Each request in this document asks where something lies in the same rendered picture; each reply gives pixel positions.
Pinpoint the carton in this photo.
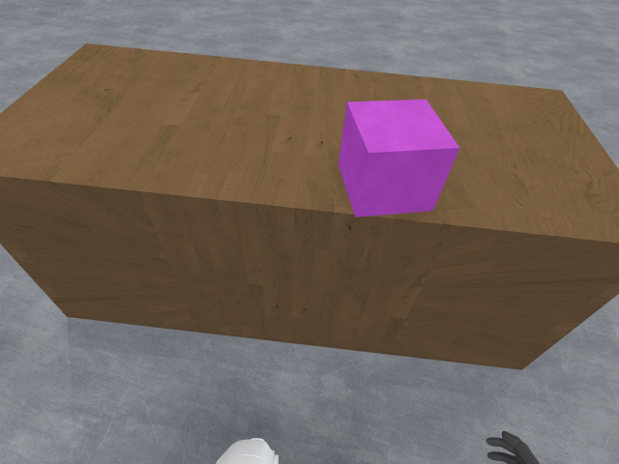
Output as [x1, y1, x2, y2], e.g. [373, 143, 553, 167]
[339, 100, 459, 218]

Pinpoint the robot left thigh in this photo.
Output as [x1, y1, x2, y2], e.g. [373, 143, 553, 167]
[216, 440, 279, 464]

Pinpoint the pedestal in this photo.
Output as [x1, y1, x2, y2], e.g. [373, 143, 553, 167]
[0, 43, 619, 370]

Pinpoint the right robot hand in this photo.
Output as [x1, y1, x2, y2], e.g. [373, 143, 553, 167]
[486, 431, 540, 464]

